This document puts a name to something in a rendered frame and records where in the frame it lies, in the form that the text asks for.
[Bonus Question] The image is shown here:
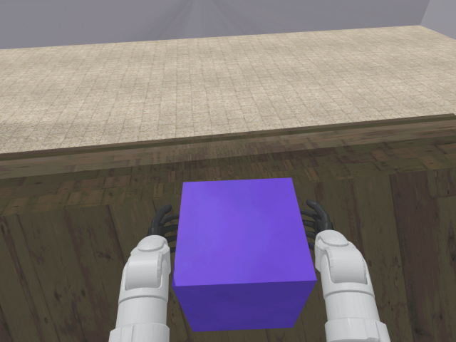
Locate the left robot forearm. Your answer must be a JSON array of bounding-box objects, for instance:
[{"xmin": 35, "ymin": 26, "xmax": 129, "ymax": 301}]
[{"xmin": 109, "ymin": 235, "xmax": 171, "ymax": 342}]

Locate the carton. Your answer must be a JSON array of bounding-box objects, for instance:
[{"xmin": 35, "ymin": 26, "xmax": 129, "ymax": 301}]
[{"xmin": 172, "ymin": 177, "xmax": 317, "ymax": 332}]

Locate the robot left hand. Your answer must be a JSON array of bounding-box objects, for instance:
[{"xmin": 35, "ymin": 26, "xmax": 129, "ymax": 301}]
[{"xmin": 146, "ymin": 204, "xmax": 180, "ymax": 253}]

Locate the right robot forearm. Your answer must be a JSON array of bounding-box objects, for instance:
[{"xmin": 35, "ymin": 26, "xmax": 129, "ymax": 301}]
[{"xmin": 315, "ymin": 230, "xmax": 390, "ymax": 342}]

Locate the robot right hand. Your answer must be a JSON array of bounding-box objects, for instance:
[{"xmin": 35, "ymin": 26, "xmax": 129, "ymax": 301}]
[{"xmin": 299, "ymin": 199, "xmax": 335, "ymax": 251}]

